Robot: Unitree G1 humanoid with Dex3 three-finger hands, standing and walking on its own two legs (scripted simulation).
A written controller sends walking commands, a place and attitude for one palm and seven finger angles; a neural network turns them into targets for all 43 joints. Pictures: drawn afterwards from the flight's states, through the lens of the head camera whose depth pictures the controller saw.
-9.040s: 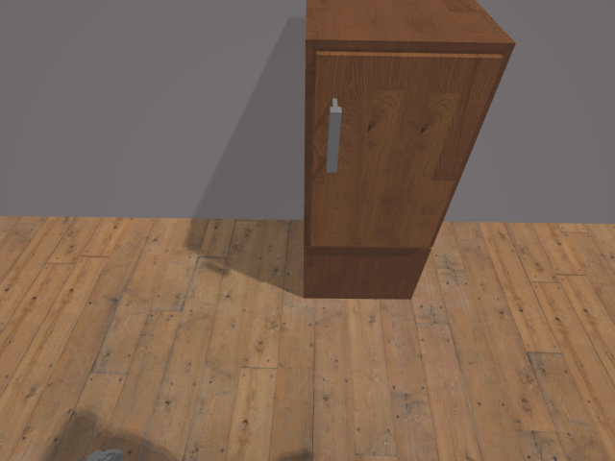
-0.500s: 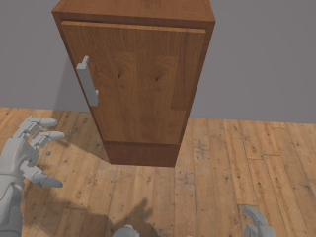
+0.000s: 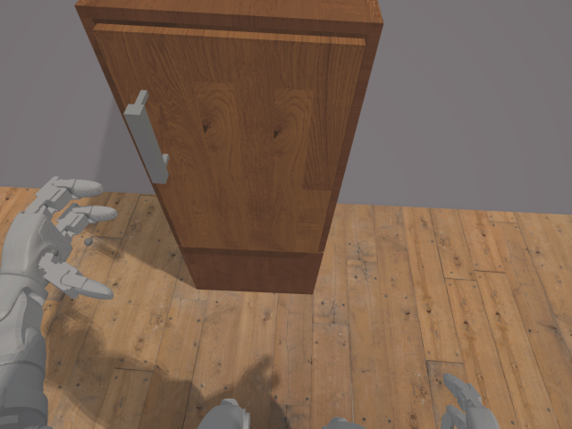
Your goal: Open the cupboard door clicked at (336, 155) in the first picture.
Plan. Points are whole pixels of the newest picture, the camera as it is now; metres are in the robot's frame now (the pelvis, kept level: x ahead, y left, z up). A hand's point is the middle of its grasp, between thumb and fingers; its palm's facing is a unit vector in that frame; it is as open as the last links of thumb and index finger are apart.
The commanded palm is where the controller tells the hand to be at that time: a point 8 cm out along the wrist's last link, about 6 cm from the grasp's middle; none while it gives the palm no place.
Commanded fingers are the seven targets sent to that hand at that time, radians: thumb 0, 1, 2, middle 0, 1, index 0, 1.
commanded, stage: move the hooked fingers beside the handle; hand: left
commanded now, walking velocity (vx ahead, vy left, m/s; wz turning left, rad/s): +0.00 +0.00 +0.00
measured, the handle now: (152, 139) +0.55 +0.25 +0.05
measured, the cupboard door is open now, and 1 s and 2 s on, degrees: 0 0 0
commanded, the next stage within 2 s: none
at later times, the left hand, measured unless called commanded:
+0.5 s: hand (95, 203) +0.40 +0.29 +0.06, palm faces -0.02 -1.00 +0.00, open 14.0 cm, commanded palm +0.39 +0.34 +0.06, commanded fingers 0.00 -0.50 0.30 -0.30 -1.20 -0.30 -1.20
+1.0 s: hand (106, 172) +0.46 +0.30 +0.06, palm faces -0.02 -1.00 -0.01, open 14.0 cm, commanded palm +0.45 +0.34 +0.06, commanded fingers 0.00 -0.50 0.30 -0.30 -1.20 -0.30 -1.20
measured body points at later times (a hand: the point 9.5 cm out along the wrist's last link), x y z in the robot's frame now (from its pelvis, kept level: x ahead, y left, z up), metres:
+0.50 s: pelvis +0.01 +0.02 -0.01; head +0.10 +0.04 +0.43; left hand +0.40 +0.35 +0.06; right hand +0.08 -0.26 -0.10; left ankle +0.04 +0.11 -0.69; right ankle +0.00 -0.10 -0.69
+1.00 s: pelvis +0.00 +0.03 -0.02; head +0.12 +0.06 +0.42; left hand +0.46 +0.35 +0.06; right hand +0.03 -0.25 -0.11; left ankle +0.04 +0.11 -0.69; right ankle +0.00 -0.10 -0.69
